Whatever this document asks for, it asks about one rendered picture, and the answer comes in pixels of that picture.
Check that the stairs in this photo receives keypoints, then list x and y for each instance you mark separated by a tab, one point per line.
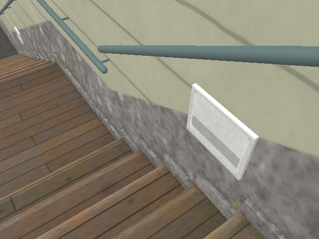
18	64
115	193

